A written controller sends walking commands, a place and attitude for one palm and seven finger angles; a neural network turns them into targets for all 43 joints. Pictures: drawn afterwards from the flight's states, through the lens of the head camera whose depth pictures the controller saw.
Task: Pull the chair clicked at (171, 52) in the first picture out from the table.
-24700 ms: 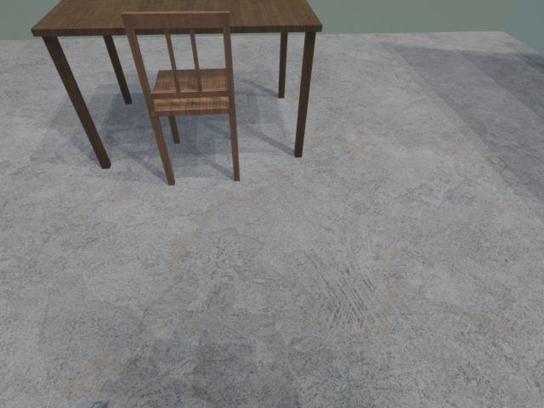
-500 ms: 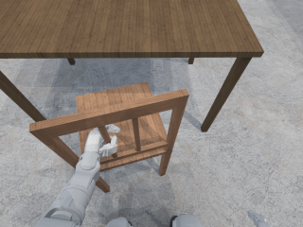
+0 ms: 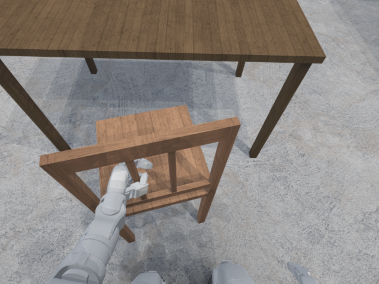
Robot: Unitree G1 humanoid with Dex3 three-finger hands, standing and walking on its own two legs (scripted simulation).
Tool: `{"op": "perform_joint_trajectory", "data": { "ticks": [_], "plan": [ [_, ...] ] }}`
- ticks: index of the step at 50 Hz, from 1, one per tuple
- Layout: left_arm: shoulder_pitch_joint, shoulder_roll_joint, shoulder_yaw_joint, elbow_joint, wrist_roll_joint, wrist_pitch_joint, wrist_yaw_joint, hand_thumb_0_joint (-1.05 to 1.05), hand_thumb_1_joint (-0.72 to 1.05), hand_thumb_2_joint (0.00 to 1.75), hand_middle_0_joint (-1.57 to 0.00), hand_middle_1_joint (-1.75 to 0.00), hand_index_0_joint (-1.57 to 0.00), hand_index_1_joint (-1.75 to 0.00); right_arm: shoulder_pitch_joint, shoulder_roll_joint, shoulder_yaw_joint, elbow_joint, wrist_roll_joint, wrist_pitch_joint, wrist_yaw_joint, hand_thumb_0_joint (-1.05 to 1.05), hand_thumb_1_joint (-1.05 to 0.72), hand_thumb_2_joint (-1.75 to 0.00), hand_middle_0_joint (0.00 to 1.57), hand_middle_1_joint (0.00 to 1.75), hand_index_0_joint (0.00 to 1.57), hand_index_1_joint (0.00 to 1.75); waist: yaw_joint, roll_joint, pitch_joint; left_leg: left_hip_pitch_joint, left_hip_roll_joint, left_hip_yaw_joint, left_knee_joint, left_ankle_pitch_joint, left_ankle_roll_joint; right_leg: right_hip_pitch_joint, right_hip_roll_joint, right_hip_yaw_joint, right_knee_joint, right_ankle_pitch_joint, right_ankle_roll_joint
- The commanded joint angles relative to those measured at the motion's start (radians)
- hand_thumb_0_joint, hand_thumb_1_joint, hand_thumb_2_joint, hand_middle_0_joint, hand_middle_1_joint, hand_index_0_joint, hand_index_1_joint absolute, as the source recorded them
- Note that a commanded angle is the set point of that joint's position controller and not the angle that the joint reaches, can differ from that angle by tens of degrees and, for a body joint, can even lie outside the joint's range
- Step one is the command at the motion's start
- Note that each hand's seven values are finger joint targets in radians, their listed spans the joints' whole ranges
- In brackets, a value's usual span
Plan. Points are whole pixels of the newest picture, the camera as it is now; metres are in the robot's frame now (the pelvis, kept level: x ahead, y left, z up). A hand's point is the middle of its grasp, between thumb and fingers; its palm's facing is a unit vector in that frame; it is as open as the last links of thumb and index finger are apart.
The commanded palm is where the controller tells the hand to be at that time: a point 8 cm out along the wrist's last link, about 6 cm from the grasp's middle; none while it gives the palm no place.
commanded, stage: step backward, pulling the chair out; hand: left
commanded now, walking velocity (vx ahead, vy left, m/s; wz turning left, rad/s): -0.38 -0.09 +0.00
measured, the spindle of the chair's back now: (137, 180) +0.35 +0.15 -0.10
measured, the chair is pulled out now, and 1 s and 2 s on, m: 0.26 0.48 0.61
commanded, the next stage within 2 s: stop walking, hand still on the chair in 1.02 s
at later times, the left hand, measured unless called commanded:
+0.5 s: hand (148, 222) +0.24 +0.10 -0.06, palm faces -0.02 -0.98 -0.17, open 4.9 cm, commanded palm +0.22 +0.15 -0.06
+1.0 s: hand out of the picture +0.12 +0.08 -0.06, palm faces +0.05 -0.98 -0.17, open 5.0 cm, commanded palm +0.10 +0.13 -0.07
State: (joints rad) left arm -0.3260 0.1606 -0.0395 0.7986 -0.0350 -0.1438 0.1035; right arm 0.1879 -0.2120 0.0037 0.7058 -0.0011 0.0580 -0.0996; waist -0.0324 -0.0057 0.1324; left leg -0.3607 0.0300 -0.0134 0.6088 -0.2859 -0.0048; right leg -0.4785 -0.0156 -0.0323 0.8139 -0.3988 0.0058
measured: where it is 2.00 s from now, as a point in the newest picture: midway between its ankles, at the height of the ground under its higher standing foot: outside the picture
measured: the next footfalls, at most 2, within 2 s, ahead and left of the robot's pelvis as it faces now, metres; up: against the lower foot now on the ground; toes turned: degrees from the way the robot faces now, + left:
right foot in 0.16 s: -0.02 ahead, -0.15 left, +0.00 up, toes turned -3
left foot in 0.46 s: -0.06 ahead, +0.14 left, +0.00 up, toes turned +1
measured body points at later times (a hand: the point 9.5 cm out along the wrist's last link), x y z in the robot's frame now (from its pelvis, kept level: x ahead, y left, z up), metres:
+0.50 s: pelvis -0.09 -0.02 +0.00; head -0.01 -0.02 +0.44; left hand +0.24 +0.15 -0.05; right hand +0.02 -0.31 -0.11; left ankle -0.10 +0.14 -0.73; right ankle -0.06 -0.15 -0.73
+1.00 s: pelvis -0.21 -0.04 +0.01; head -0.13 -0.07 +0.45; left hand +0.11 +0.13 -0.05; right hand -0.10 -0.32 -0.13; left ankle -0.29 +0.12 -0.67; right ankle -0.13 -0.14 -0.73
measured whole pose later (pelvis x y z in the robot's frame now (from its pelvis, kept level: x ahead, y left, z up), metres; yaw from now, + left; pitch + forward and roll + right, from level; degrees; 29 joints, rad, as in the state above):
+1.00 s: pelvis -0.21 -0.04 +0.01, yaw +3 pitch +2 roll +3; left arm -0.41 0.09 0.02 0.96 -0.05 -0.18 0.12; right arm 0.16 -0.29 -0.02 0.75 0.03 0.03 -0.10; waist -0.06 0.01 0.14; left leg -0.34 -0.01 -0.03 0.89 -0.49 -0.06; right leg -0.39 -0.09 -0.09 0.48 -0.13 -0.03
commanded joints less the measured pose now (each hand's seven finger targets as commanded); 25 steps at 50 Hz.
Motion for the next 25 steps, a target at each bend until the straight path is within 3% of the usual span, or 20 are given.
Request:
{"op": "perform_joint_trajectory", "data": {
  "ticks": [1,3,5,7,8,9,10,11,12,13,15,16,19,20,21,22,23,24,25],
  "plan": [
    [-0.300,0.056,0.008,-0.175,0.026,-0.080,-0.001,0.00,0.90,0.90,-0.50,-1.45,-0.50,-1.45,0.032,-0.153,-0.065,-0.064,-0.007,-0.057,0.019,0.00,-0.90,-0.90,0.20,0.30,0.20,0.30,-0.006,0.232,-0.349,0.385,0.297,-0.205,-0.100,0.936,0.152,0.003,-0.009,0.033,-0.021,-0.050,-0.009],
    [-0.300,0.070,0.018,-0.155,0.032,-0.100,0.000,0.00,0.90,0.90,-0.50,-1.45,-0.50,-1.45,0.048,-0.155,-0.072,-0.052,-0.006,-0.071,0.027,0.00,-0.90,-0.90,0.20,0.30,0.20,0.30,-0.014,0.225,-0.390,0.471,0.276,-0.205,-0.068,0.952,0.133,0.028,-0.004,0.036,-0.163,0.002,-0.013],
    [-0.265,0.104,0.048,-0.115,0.041,-0.120,0.000,0.00,0.90,0.90,-0.50,-1.45,-0.50,-1.45,0.052,-0.156,-0.069,-0.044,-0.008,-0.078,0.028,0.00,-0.90,-0.90,0.20,0.30,0.20,0.30,-0.009,0.239,-0.396,0.460,0.263,-0.199,-0.038,0.922,0.118,0.109,-0.003,0.033,-0.326,0.103,-0.015],
    [-0.241,0.127,0.065,-0.104,0.044,-0.138,-0.005,0.00,0.90,0.90,-0.50,-1.45,-0.50,-1.45,0.034,-0.150,-0.064,-0.049,0.002,-0.074,0.032,0.00,-0.90,-0.90,0.20,0.30,0.20,0.30,0.005,0.223,-0.429,0.413,0.220,-0.148,0.017,0.824,0.079,0.239,-0.017,0.023,-0.518,0.329,-0.016],
    [-0.232,0.152,0.077,-0.107,0.050,-0.145,-0.006,0.00,0.90,0.90,-0.50,-1.45,-0.50,-1.45,0.027,-0.139,-0.061,-0.059,0.011,-0.071,0.030,0.00,-0.90,-0.90,0.20,0.30,0.20,0.30,0.002,0.143,-0.457,0.306,0.167,-0.071,0.060,0.687,0.041,0.385,-0.070,0.047,-0.526,0.614,-0.021],
    [-0.238,0.192,0.094,-0.120,0.054,-0.156,-0.005,0.00,0.90,0.90,-0.50,-1.45,-0.50,-1.45,0.010,-0.120,-0.057,-0.080,0.019,-0.069,0.018,0.00,-0.90,-0.90,0.20,0.30,0.20,0.30,-0.006,-0.016,-0.466,0.104,0.097,0.015,0.142,0.310,-0.012,0.533,-0.197,0.148,-0.451,1.000,-0.062],
    [-0.194,0.230,0.136,-0.064,0.040,-0.137,0.001,0.00,0.90,0.90,-0.50,-1.45,-0.50,-1.45,0.015,-0.138,-0.071,-0.085,0.031,-0.064,0.000,0.00,-0.90,-0.90,0.20,0.30,0.20,0.30,0.005,-0.210,-0.494,-0.055,0.006,0.018,0.275,-0.132,-0.048,0.619,-0.311,0.238,-0.357,1.303,-0.136],
    [-0.201,0.252,0.162,-0.069,0.041,-0.119,0.006,0.00,0.90,0.90,-0.50,-1.45,-0.50,-1.45,-0.038,-0.158,-0.079,-0.097,0.036,-0.065,-0.003,0.00,-0.90,-0.90,0.20,0.30,0.20,0.30,0.027,-0.247,-0.474,-0.120,-0.014,-0.062,0.381,-0.275,-0.038,0.595,-0.369,0.233,-0.331,1.345,-0.136],
    [-0.203,0.202,0.137,-0.073,0.041,-0.114,0.003,0.00,0.90,0.90,-0.50,-1.45,-0.50,-1.45,-0.069,-0.142,-0.065,-0.108,0.031,-0.065,-0.001,0.00,-0.90,-0.90,0.20,0.30,0.20,0.30,0.029,-0.191,-0.440,-0.142,0.002,-0.106,0.418,-0.243,-0.032,0.555,-0.381,0.207,-0.335,1.196,-0.138],
    [-0.196,0.205,0.147,-0.097,0.043,-0.114,0.005,0.00,0.90,0.90,-0.50,-1.45,-0.50,-1.45,-0.085,-0.128,-0.048,-0.108,0.024,-0.071,-0.001,0.00,-0.90,-0.90,0.20,0.30,0.20,0.30,0.025,-0.105,-0.426,-0.149,0.004,-0.115,0.396,-0.230,-0.042,0.546,-0.378,0.204,-0.340,1.113,-0.157],
    [-0.145,0.211,0.163,-0.084,0.045,-0.104,0.018,0.00,0.90,0.90,-0.50,-1.45,-0.50,-1.45,-0.090,-0.123,-0.029,-0.090,0.020,-0.066,0.000,0.00,-0.90,-0.90,0.20,0.30,0.20,0.30,0.023,-0.028,-0.408,-0.115,0.004,-0.083,0.250,-0.194,-0.043,0.560,-0.336,0.142,-0.326,1.077,-0.140],
    [-0.133,0.202,0.164,-0.073,0.039,-0.098,0.021,0.00,0.90,0.90,-0.50,-1.45,-0.50,-1.45,-0.071,-0.119,-0.028,-0.090,0.022,-0.060,-0.005,0.00,-0.90,-0.90,0.20,0.30,0.20,0.30,0.020,-0.068,-0.422,-0.108,0.003,-0.070,0.174,-0.171,-0.045,0.596,-0.320,0.127,-0.311,1.089,-0.127],
    [-0.170,0.161,0.105,-0.115,0.025,-0.074,0.020,0.00,0.90,0.90,-0.50,-1.45,-0.50,-1.45,-0.041,-0.149,-0.042,-0.097,0.027,-0.049,-0.024,0.00,-0.90,-0.90,0.20,0.30,0.20,0.30,0.009,-0.139,-0.413,0.013,0.013,-0.037,-0.018,-0.021,-0.044,0.530,-0.302,0.131,-0.308,1.033,-0.113],
    [-0.173,0.161,0.092,-0.101,0.020,-0.062,0.022,0.00,0.90,0.90,-0.50,-1.45,-0.50,-1.45,-0.036,-0.159,-0.044,-0.094,0.029,-0.044,-0.032,0.00,-0.90,-0.90,0.20,0.30,0.20,0.30,0.002,-0.145,-0.380,0.064,0.032,-0.022,-0.099,0.082,-0.038,0.492,-0.273,0.100,-0.299,0.968,-0.093],
    [-0.200,0.144,0.062,-0.138,0.016,-0.061,0.019,0.00,0.90,0.90,-0.50,-1.45,-0.50,-1.45,-0.020,-0.172,-0.048,-0.099,0.024,-0.040,-0.037,0.00,-0.90,-0.90,0.20,0.30,0.20,0.30,-0.002,-0.118,-0.387,0.136,0.070,-0.028,-0.168,0.289,-0.023,0.437,-0.227,0.064,-0.274,0.873,-0.058],
    [-0.207,0.120,0.037,-0.168,0.014,-0.059,0.015,0.00,0.90,0.90,-0.50,-1.45,-0.50,-1.45,-0.017,-0.189,-0.058,-0.115,0.024,-0.036,-0.037,0.00,-0.90,-0.90,0.20,0.30,0.20,0.30,-0.002,-0.035,-0.382,0.199,0.152,-0.104,-0.204,0.564,0.021,0.353,-0.141,0.028,-0.250,0.712,-0.011],
    [-0.222,0.084,0.012,-0.188,0.014,-0.062,0.007,0.00,0.90,0.90,-0.50,-1.45,-0.50,-1.45,-0.001,-0.195,-0.066,-0.128,0.023,-0.025,-0.028,0.00,-0.90,-0.90,0.20,0.30,0.20,0.30,-0.002,0.054,-0.393,0.257,0.219,-0.151,-0.166,0.752,0.062,0.289,-0.072,0.016,-0.206,0.521,0.005],
    [-0.221,0.042,-0.013,-0.167,0.011,-0.067,-0.006,0.00,0.90,0.90,-0.50,-1.45,-0.50,-1.45,0.024,-0.183,-0.068,-0.123,0.027,-0.019,-0.007,0.00,-0.90,-0.90,0.20,0.30,0.20,0.30,-0.008,0.079,-0.413,0.316,0.246,-0.127,-0.156,0.844,0.083,0.250,-0.046,0.027,-0.170,0.301,-0.003],
    [-0.225,0.058,-0.008,-0.219,0.016,-0.072,-0.011,0.00,0.90,0.90,-0.50,-1.45,-0.50,-1.45,0.018,-0.176,-0.070,-0.132,0.019,-0.024,-0.001,0.00,-0.90,-0.90,0.20,0.30,0.20,0.30,-0.008,0.134,-0.396,0.360,0.268,-0.140,-0.150,0.882,0.105,0.177,-0.017,0.013,-0.161,0.163,0.001]
  ]
}}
